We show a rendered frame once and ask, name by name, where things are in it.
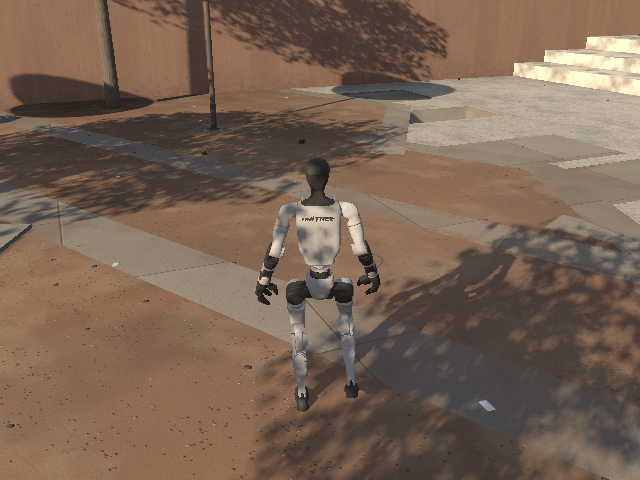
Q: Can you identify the robot right hand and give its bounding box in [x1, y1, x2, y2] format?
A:
[357, 274, 381, 295]

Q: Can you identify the left robot forearm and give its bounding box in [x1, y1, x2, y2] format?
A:
[258, 242, 279, 285]

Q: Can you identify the robot left hand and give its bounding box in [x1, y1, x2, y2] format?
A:
[255, 281, 278, 305]

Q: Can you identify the right robot upper arm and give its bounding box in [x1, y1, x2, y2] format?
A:
[339, 201, 368, 256]

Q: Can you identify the left robot upper arm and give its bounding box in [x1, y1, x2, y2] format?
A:
[269, 202, 298, 258]

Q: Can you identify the right robot thigh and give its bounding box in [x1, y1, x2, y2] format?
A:
[333, 277, 354, 335]

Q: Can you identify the right robot forearm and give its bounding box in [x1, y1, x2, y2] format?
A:
[358, 240, 378, 278]

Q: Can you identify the robot torso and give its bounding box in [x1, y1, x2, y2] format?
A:
[295, 196, 342, 300]

